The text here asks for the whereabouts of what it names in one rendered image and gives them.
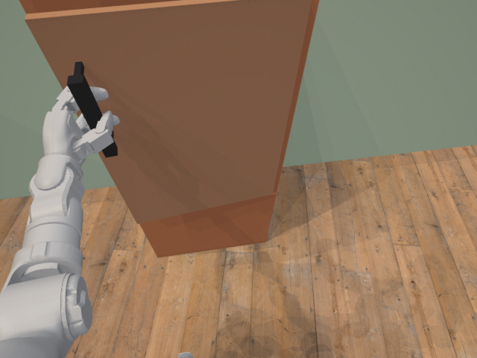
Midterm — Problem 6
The handle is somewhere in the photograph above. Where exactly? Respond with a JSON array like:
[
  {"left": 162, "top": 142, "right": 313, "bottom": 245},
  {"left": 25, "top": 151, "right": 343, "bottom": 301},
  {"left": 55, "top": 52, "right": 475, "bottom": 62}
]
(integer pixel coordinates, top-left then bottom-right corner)
[{"left": 67, "top": 61, "right": 118, "bottom": 157}]

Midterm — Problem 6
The robot left upper arm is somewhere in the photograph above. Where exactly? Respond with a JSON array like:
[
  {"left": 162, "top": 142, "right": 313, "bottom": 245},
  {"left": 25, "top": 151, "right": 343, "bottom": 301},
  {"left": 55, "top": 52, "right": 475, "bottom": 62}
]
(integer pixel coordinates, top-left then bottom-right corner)
[{"left": 0, "top": 273, "right": 92, "bottom": 358}]

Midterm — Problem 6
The robot left hand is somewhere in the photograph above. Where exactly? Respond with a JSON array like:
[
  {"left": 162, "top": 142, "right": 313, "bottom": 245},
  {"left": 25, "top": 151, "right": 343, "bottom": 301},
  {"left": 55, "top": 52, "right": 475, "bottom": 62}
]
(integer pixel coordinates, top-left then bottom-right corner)
[{"left": 42, "top": 86, "right": 120, "bottom": 167}]

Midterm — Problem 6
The robot left forearm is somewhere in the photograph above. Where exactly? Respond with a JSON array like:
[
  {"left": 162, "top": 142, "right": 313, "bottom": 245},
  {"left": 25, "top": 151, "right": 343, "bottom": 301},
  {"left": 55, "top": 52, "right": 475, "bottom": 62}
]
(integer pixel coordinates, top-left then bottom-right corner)
[{"left": 0, "top": 154, "right": 84, "bottom": 297}]

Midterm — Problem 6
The cupboard door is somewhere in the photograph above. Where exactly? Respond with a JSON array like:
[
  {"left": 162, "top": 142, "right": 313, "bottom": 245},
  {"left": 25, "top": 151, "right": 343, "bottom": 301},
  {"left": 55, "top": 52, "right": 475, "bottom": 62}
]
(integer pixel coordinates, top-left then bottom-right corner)
[{"left": 25, "top": 0, "right": 312, "bottom": 224}]

